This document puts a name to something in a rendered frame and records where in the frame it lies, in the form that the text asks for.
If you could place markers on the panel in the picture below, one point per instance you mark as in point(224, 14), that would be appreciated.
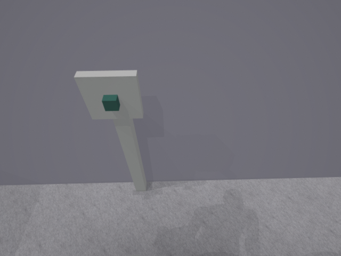
point(124, 83)

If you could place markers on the button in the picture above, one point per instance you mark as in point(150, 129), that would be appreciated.
point(111, 102)

